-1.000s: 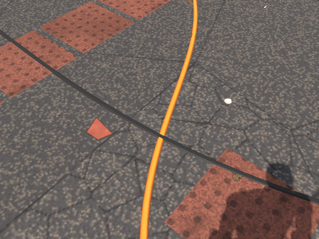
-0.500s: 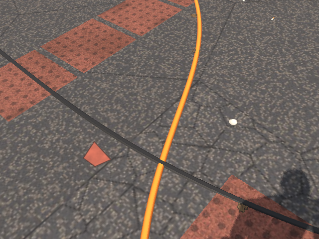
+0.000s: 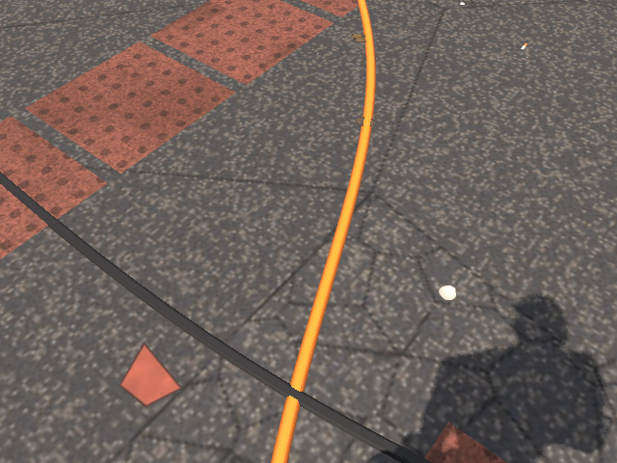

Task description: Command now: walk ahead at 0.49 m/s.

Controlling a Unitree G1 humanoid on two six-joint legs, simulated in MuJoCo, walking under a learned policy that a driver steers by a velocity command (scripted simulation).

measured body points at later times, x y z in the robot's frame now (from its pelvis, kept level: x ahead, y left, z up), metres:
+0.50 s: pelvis +0.27 -0.07 +0.00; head +0.31 -0.09 +0.45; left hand +0.45 +0.17 -0.10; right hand +0.26 -0.34 -0.15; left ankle +0.12 +0.07 -0.66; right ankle +0.36 -0.17 -0.73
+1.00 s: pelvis +0.54 -0.04 -0.01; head +0.57 -0.03 +0.44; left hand +0.48 +0.22 -0.15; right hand +0.77 -0.26 -0.10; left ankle +0.67 +0.07 -0.73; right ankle +0.36 -0.17 -0.73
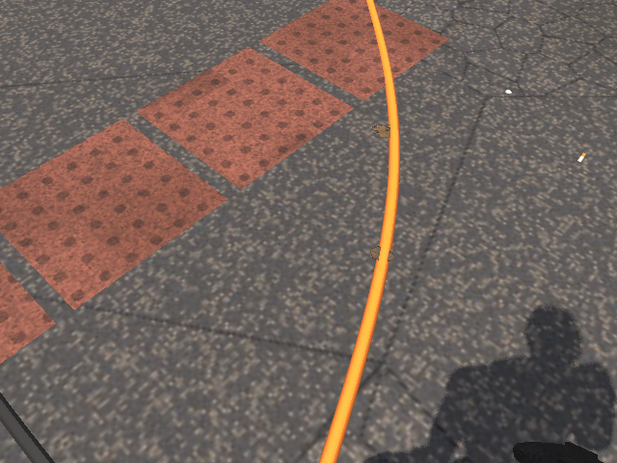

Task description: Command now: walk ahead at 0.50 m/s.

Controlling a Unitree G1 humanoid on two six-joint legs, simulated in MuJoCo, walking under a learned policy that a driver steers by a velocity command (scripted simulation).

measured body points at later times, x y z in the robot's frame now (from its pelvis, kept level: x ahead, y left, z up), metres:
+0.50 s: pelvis +0.26 +0.00 +0.01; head +0.29 +0.01 +0.46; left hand +0.47 +0.23 -0.09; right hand +0.22 -0.26 -0.12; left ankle +0.13 +0.11 -0.72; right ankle +0.44 -0.13 -0.69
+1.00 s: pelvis +0.53 -0.02 +0.02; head +0.55 -0.02 +0.47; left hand +0.51 +0.24 -0.12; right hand +0.72 -0.27 -0.09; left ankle +0.72 +0.14 -0.67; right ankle +0.45 -0.12 -0.72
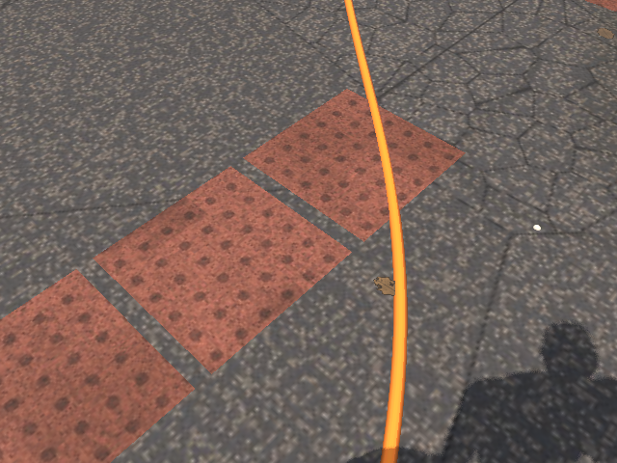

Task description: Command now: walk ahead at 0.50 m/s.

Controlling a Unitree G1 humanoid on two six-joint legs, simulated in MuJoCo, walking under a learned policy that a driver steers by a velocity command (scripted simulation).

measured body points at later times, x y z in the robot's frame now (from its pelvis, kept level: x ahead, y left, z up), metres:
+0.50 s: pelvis +0.19 +0.07 +0.00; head +0.21 +0.07 +0.45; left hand +0.29 +0.33 -0.14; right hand +0.28 -0.18 -0.14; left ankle +0.22 +0.14 -0.74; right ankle +0.24 -0.10 -0.73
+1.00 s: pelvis +0.23 +0.05 -0.01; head +0.24 +0.05 +0.44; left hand +0.29 +0.30 -0.16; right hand +0.30 -0.21 -0.15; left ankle +0.22 +0.14 -0.74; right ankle +0.24 -0.09 -0.74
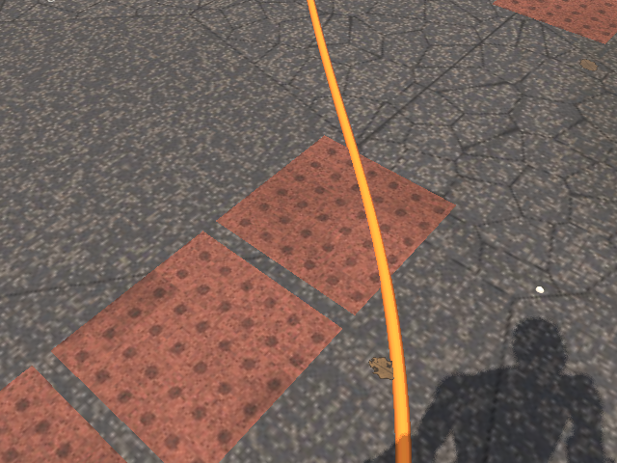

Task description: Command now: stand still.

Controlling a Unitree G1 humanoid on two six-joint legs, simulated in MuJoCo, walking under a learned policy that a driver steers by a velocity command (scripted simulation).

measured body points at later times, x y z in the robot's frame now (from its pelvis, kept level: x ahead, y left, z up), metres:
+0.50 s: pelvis -0.01 +0.00 +0.00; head +0.00 +0.01 +0.45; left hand +0.02 +0.25 -0.15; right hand +0.02 -0.24 -0.15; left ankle -0.01 +0.10 -0.74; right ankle +0.01 -0.14 -0.74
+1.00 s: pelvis +0.00 +0.01 +0.00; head +0.01 +0.01 +0.45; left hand +0.01 +0.25 -0.16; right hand +0.01 -0.23 -0.15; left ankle -0.01 +0.10 -0.74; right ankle +0.01 -0.14 -0.74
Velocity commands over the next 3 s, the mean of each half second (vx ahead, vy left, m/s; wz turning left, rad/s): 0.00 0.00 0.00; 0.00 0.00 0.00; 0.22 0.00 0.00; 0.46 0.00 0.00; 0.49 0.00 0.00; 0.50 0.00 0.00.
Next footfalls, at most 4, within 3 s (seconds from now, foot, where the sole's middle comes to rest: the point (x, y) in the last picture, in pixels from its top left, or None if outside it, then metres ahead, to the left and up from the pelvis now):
1.42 right None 0.13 -0.16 -0.78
1.94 left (297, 456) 0.52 0.05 -0.78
2.48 right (399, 332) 0.83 -0.20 -0.78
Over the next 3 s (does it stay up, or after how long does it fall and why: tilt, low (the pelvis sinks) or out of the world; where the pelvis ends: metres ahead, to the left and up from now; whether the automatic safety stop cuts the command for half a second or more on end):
stays up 0.94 -0.08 -0.01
